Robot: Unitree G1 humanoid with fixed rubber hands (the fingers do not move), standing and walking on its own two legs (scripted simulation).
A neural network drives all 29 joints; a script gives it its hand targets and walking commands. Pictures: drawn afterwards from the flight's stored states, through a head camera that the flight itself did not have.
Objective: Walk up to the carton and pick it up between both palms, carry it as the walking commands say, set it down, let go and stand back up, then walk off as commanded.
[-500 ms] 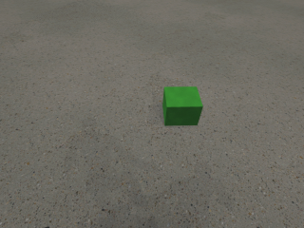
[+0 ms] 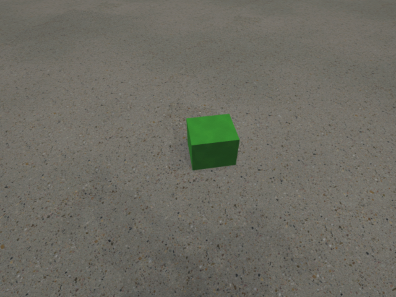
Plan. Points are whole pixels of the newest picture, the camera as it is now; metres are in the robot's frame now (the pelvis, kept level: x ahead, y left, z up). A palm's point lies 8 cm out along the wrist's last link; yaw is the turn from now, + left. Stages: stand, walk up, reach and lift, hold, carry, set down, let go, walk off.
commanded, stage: walk up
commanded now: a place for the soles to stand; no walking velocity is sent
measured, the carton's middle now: (211, 141) +1.19 -0.10 -0.64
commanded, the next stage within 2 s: none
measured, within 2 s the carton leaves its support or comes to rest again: neither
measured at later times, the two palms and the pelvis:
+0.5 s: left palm (58, 236) +0.30 +0.34 -0.08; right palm (354, 244) +0.25 -0.33 -0.03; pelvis +0.19 +0.02 +0.01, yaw -6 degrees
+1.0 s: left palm (74, 178) +0.46 +0.34 -0.05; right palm (318, 176) +0.45 -0.34 -0.06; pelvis +0.37 +0.00 +0.01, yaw -5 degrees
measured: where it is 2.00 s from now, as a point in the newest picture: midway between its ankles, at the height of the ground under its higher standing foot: (200, 223)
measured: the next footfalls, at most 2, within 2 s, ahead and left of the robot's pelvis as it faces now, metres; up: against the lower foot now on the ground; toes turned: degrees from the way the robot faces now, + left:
left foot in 0.32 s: +0.27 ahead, +0.13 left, +0.00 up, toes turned +1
right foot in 0.70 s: +0.39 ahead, -0.14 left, +0.00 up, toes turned -9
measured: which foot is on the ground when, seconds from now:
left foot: up 0.00-0.30, down 0.32-0.70, up 0.72-1.00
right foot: down 0.00-0.34, up 0.36-0.68, down 0.70-1.00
